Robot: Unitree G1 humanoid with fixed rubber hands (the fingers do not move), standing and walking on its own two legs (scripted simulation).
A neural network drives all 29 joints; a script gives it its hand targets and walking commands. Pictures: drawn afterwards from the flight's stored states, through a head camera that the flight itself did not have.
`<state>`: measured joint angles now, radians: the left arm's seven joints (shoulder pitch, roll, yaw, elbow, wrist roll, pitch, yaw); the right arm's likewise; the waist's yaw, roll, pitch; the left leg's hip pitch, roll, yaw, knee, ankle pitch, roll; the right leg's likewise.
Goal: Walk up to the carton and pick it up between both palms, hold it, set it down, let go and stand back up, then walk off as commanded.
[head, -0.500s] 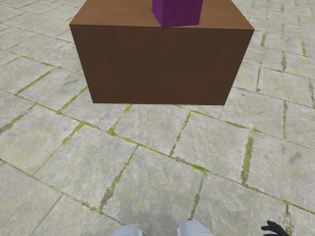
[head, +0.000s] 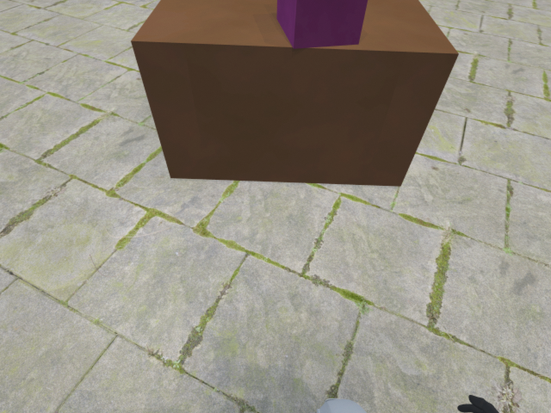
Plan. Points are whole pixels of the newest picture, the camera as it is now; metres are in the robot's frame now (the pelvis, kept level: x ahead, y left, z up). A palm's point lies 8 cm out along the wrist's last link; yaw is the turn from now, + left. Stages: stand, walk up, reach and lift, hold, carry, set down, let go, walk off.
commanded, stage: stand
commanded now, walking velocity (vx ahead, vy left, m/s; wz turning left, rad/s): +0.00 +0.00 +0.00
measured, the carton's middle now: (318, 1) +1.41 -0.16 +0.05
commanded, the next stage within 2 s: none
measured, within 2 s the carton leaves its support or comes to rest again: neither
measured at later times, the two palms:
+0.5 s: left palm out of the picture +0.08 +0.30 -0.09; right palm out of the picture +0.10 -0.31 -0.06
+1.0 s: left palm out of the picture +0.05 +0.29 -0.08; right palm out of the picture +0.08 -0.31 -0.06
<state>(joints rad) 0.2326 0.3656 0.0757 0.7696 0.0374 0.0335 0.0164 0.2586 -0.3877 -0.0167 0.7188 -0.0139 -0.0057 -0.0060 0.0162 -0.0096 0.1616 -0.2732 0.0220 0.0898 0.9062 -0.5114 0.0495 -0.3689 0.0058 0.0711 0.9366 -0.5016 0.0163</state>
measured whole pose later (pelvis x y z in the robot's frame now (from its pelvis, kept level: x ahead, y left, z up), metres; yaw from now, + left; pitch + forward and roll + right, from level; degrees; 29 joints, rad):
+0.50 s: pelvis -0.03 -0.01 +0.01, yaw +0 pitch -7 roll -1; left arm 0.18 0.37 0.08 0.82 0.04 0.03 -0.01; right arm 0.21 -0.39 -0.02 0.73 0.01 0.00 0.00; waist 0.02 -0.02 0.11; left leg -0.29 0.02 0.09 0.84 -0.43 0.04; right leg -0.36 -0.01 0.07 0.79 -0.32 0.05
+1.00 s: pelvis -0.03 -0.01 +0.02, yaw +0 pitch -5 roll +0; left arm 0.18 0.37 0.08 0.89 0.04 0.01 -0.03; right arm 0.20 -0.39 -0.02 0.80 0.01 -0.02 0.00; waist 0.02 -0.02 0.10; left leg -0.29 0.02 0.09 0.72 -0.35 0.04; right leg -0.35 -0.01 0.07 0.66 -0.23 0.05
